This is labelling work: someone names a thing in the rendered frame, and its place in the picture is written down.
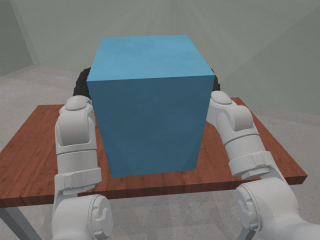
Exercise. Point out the table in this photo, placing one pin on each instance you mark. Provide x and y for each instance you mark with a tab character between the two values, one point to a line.
28	165

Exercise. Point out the carton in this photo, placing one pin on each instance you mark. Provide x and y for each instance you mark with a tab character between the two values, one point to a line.
150	96

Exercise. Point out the right robot forearm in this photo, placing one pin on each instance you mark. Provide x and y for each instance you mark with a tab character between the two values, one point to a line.
240	137

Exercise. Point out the left robot forearm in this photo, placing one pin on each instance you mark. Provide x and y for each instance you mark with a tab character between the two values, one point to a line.
75	141

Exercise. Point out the left robot hand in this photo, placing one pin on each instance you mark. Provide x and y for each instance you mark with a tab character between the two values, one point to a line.
81	88

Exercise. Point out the right robot hand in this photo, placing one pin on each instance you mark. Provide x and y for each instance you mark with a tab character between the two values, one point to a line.
216	85

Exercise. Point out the robot right upper arm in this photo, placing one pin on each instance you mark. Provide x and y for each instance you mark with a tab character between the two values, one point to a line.
268	207

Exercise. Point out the robot left upper arm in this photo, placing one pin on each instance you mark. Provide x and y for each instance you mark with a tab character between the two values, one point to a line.
83	218

